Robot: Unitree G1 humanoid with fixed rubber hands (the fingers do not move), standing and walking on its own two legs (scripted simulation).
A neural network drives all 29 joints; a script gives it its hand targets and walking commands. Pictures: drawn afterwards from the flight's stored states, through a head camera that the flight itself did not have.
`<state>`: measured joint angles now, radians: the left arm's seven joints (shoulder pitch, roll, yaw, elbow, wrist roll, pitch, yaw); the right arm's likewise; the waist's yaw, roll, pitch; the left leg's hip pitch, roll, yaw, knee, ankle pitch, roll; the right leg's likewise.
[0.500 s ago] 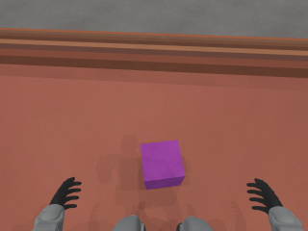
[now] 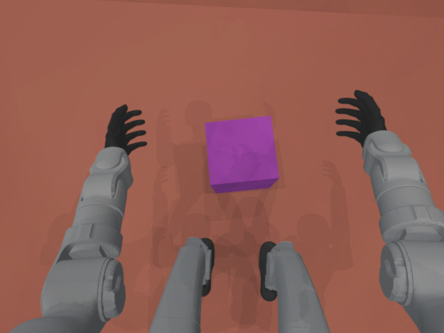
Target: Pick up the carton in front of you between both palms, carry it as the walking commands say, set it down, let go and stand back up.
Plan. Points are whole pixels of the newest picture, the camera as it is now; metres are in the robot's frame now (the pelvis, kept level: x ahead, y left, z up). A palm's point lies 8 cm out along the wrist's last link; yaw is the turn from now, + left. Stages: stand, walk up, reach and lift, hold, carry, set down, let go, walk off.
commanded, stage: reach and lift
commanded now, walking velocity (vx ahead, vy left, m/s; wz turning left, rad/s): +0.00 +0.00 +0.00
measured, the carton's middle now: (240, 158) +0.51 +0.01 -0.55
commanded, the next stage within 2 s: none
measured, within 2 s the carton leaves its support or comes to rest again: leaves its support in 2.00 s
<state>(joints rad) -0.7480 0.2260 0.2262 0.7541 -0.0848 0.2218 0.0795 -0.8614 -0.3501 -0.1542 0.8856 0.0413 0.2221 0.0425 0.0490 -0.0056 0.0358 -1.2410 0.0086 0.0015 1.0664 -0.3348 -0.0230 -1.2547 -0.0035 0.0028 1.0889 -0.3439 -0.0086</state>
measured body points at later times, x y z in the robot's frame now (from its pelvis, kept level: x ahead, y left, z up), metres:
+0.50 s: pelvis +0.01 +0.00 -0.06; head +0.34 -0.01 +0.25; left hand +0.50 +0.20 -0.19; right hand +0.56 -0.18 -0.19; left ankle +0.08 +0.13 -0.64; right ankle +0.08 -0.11 -0.64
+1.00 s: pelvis -0.04 +0.01 -0.26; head +0.32 +0.00 +0.00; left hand +0.49 +0.20 -0.43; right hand +0.54 -0.17 -0.43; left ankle +0.08 +0.13 -0.64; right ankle +0.08 -0.11 -0.64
